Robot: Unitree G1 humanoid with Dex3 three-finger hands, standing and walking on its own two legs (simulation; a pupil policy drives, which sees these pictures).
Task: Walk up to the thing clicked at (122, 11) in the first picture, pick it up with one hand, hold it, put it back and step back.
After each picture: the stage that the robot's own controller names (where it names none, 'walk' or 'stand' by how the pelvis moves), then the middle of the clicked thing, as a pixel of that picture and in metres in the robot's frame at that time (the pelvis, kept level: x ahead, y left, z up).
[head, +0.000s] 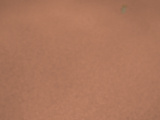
stand; (124, 8) +2.27 -0.61 -0.72
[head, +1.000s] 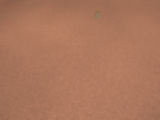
walk; (97, 14) +2.19 -0.06 -0.70
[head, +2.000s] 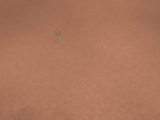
walk; (58, 35) +1.53 +0.39 -0.72
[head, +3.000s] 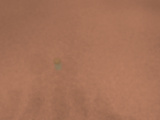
walk; (57, 64) +1.01 +0.32 -0.71
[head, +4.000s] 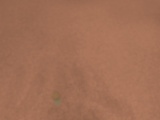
walk; (56, 98) +0.63 +0.25 -0.69
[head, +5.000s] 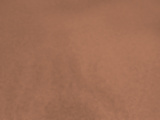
stand; out of the picture +0.41 +0.25 -0.70
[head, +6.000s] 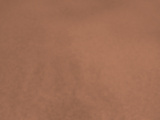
stand; out of the picture +0.39 +0.22 -0.72
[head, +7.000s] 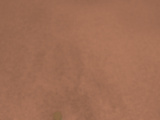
stand; (57, 118) +0.43 +0.16 -0.71
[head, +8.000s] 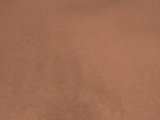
stand; out of the picture +0.44 +0.19 -0.72
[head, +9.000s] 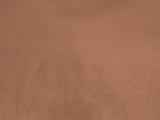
stand; out of the picture +0.41 +0.21 -0.73
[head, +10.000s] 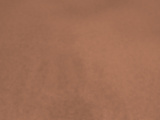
stand; out of the picture +0.40 +0.21 -0.73
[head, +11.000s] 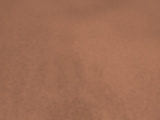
stand; out of the picture +0.41 +0.21 -0.73
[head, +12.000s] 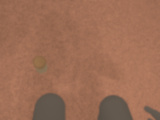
go down; (40, 65) +0.48 +0.21 -0.41
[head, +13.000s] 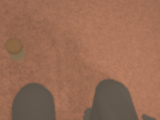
go down; (15, 50) +0.49 +0.25 -0.30
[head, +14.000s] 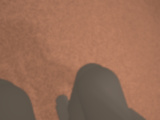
close in; out of the picture +0.48 +0.29 -0.23
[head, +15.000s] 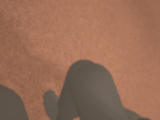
close; out of the picture +0.47 +0.31 -0.23
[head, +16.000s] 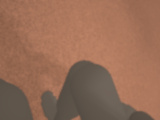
lift; out of the picture +0.44 +0.27 -0.24
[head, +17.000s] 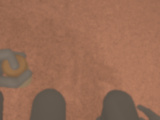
lift; (18, 72) +0.35 +0.23 -0.07
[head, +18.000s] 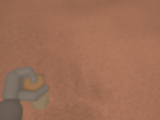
hold; (37, 92) +0.32 +0.17 +0.02
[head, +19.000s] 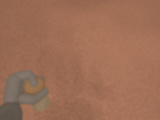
hold; (37, 94) +0.32 +0.17 -0.01
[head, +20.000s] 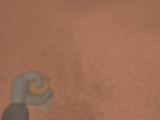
crouch; (43, 95) +0.32 +0.16 -0.01
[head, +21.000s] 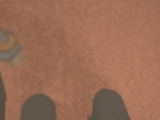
crouch; (10, 51) +0.46 +0.22 -0.10
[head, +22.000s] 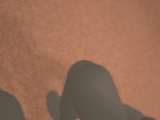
lower; out of the picture +0.45 +0.29 -0.23
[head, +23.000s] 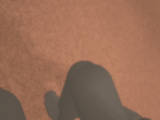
lower; out of the picture +0.44 +0.30 -0.23
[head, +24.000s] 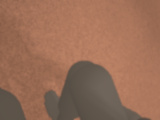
lower; out of the picture +0.45 +0.30 -0.23
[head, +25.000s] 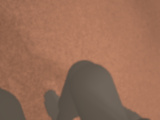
lower; out of the picture +0.45 +0.30 -0.23
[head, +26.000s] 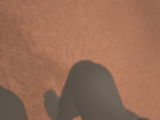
loosen; out of the picture +0.45 +0.29 -0.24
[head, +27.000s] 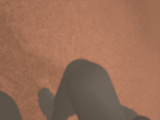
withdraw; out of the picture +0.44 +0.30 -0.24
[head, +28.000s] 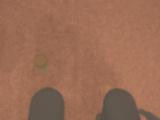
walk; (41, 63) +0.47 +0.21 -0.38
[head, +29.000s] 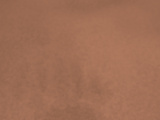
stand; out of the picture +0.39 +0.17 -0.66
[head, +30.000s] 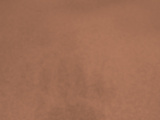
stand; out of the picture +0.41 +0.19 -0.67
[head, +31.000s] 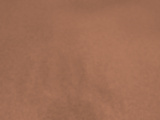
stand; out of the picture +0.40 +0.17 -0.69
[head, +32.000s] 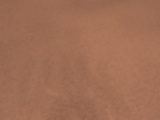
walk; out of the picture +0.43 +0.18 -0.72
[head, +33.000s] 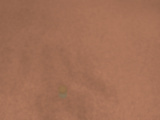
walk; (62, 92) +0.59 +0.13 -0.71
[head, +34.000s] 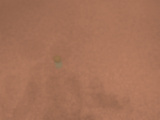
walk; (58, 62) +0.90 +0.28 -0.69
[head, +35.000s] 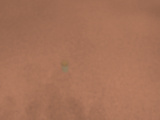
stand; (65, 66) +1.05 +0.20 -0.71
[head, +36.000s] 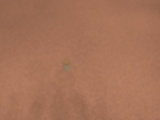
stand; (66, 65) +1.05 +0.19 -0.73
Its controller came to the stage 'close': yes
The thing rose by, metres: 0.70
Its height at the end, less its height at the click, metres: +0.00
